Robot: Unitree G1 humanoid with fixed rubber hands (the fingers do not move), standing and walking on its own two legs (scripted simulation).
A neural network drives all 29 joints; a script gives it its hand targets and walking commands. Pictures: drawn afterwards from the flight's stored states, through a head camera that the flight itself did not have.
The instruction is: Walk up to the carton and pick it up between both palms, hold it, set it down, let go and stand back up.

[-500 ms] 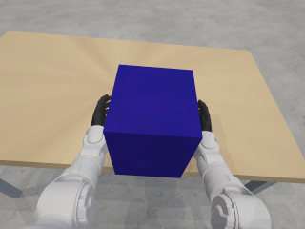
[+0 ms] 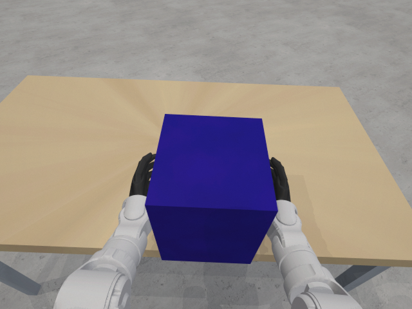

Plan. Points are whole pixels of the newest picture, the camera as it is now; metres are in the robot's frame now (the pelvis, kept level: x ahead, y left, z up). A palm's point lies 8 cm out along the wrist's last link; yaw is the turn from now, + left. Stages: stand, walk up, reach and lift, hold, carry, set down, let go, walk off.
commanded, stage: reach and lift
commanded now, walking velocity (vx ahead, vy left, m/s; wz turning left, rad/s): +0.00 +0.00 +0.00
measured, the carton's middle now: (209, 192) +0.37 -0.02 +0.02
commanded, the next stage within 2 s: none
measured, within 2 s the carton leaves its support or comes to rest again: leaves its support in 0.34 s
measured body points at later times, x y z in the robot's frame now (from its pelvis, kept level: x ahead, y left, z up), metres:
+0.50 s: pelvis +0.02 +0.00 +0.01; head +0.03 +0.02 +0.46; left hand +0.39 +0.13 +0.04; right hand +0.36 -0.16 +0.05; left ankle +0.00 +0.09 -0.73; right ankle -0.01 -0.14 -0.73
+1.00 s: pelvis -0.02 -0.01 +0.01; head -0.04 +0.03 +0.46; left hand +0.37 +0.13 +0.10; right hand +0.35 -0.17 +0.09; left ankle +0.00 +0.09 -0.73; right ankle -0.01 -0.14 -0.73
